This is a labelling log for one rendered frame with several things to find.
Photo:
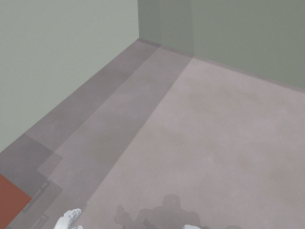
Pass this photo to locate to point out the cabinet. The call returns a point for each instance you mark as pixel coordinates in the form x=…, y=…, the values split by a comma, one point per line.
x=12, y=201

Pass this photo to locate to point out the left robot hand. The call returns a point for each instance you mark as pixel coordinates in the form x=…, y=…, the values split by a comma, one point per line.
x=69, y=217

